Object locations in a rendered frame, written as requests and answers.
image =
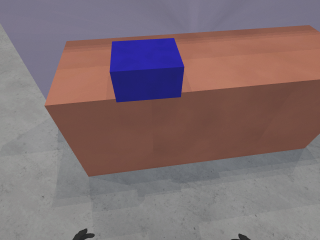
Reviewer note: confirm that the carton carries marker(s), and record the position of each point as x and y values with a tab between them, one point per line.
146	69

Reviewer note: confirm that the pedestal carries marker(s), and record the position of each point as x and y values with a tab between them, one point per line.
244	92

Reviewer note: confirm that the left robot hand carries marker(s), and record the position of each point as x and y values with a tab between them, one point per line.
82	235

